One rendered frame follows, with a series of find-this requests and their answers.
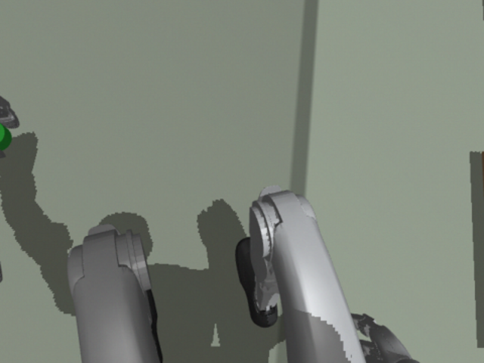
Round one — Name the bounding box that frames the right robot foot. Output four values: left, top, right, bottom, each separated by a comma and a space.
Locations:
235, 237, 278, 327

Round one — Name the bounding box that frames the right robot hand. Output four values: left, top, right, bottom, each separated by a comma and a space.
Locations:
351, 313, 412, 363

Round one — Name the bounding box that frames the left robot foot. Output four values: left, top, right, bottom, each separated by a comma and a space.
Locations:
147, 289, 163, 363

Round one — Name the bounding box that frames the left robot hand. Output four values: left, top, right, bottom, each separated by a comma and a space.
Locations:
0, 96, 20, 158

